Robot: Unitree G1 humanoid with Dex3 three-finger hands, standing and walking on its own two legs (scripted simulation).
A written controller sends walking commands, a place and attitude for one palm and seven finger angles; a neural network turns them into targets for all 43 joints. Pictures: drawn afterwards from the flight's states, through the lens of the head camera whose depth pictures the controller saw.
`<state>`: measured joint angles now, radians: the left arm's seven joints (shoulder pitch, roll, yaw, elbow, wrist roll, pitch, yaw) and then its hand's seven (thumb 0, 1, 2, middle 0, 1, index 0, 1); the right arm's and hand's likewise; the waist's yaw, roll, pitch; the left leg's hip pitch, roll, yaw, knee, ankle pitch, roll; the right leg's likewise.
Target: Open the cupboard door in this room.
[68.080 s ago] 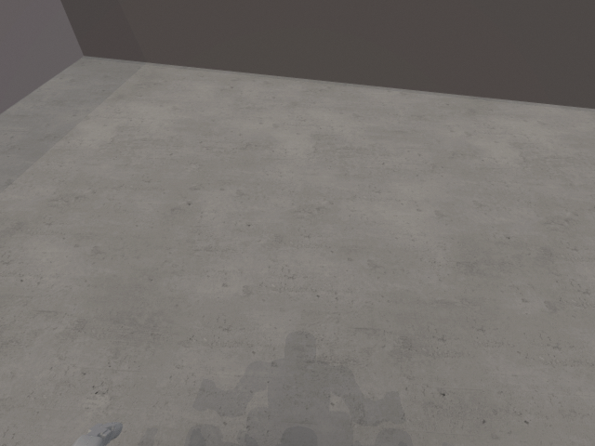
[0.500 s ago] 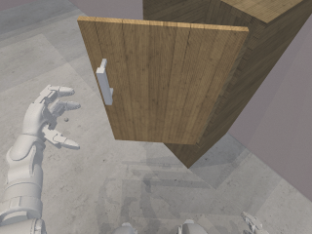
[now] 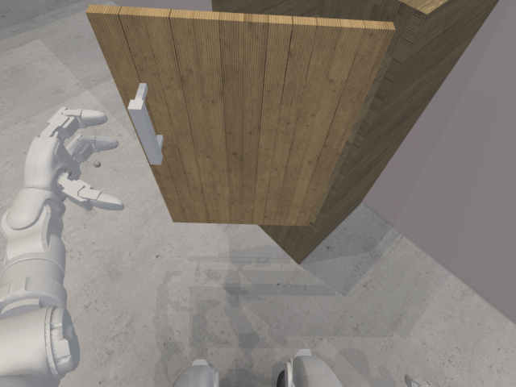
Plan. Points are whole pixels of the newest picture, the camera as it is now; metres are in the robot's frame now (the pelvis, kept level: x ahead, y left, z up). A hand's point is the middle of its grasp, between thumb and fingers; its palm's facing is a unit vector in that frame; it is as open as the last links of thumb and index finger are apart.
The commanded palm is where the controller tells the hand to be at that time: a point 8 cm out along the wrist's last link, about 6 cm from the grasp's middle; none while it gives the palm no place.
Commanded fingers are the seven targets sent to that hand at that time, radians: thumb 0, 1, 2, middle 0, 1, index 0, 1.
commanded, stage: move the hooked fingers beside the handle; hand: left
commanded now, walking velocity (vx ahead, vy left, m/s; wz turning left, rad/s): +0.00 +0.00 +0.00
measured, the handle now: (149, 126) +0.51 +0.17 +0.06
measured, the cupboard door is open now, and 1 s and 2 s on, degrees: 46 46 46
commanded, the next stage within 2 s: slide the fingers in behind the handle in 1.10 s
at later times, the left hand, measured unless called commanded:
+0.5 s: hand (101, 148) +0.46 +0.24 +0.07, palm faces -0.05 -1.00 -0.01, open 14.0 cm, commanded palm +0.44 +0.28 +0.06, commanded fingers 0.00 -0.50 0.30 -0.30 -1.20 -0.30 -1.20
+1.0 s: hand (100, 155) +0.46 +0.24 +0.06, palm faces -0.03 -1.00 -0.01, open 14.0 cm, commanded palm +0.44 +0.28 +0.07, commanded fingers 0.00 -0.50 0.30 -0.30 -1.20 -0.30 -1.20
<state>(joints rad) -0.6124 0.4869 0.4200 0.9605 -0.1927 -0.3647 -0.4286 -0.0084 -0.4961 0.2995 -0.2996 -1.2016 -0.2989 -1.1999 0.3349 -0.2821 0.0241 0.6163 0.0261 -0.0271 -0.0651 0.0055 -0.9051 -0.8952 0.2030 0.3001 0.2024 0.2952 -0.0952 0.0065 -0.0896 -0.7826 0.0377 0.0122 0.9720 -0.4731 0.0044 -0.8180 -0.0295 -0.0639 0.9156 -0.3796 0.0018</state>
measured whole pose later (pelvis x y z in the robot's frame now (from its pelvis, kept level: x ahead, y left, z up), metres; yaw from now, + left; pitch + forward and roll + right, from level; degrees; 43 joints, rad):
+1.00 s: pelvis +0.00 +0.02 -0.01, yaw -1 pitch +19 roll -3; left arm -0.70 0.51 0.42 1.03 -0.16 -0.38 -0.40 -0.01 -0.50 0.30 -0.30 -1.20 -0.30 -1.20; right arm 0.35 -0.27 0.04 0.57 0.01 0.05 -0.03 0.00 -0.91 -0.90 0.20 0.30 0.20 0.30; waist -0.11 0.01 -0.10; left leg -0.86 0.04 0.02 1.03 -0.50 0.03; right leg -0.88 -0.03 -0.05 0.94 -0.38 0.03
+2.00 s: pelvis +0.00 +0.00 -0.01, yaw +0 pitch +17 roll -2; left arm -0.68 0.37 0.32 0.98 -0.16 -0.40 -0.29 -0.01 -0.50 0.30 -0.29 -1.20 -0.30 -1.20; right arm 0.34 -0.26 0.02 0.60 0.02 0.04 -0.03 0.00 -0.91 -0.90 0.20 0.30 0.20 0.30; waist -0.09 0.01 -0.11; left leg -0.82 0.04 0.01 1.02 -0.49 0.01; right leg -0.86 -0.03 -0.06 0.95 -0.39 0.01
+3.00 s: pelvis +0.00 +0.00 -0.01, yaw +0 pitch +17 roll -1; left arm -0.68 0.30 0.26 0.96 -0.13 -0.42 -0.20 -0.01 -0.47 0.31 -0.30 -1.20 -0.29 -1.20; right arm 0.33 -0.26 0.01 0.61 0.01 0.03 -0.02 0.00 -0.91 -0.90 0.20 0.30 0.20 0.29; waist -0.09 0.02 -0.11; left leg -0.82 0.03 0.02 1.01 -0.49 0.01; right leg -0.86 -0.03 -0.05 0.96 -0.39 0.01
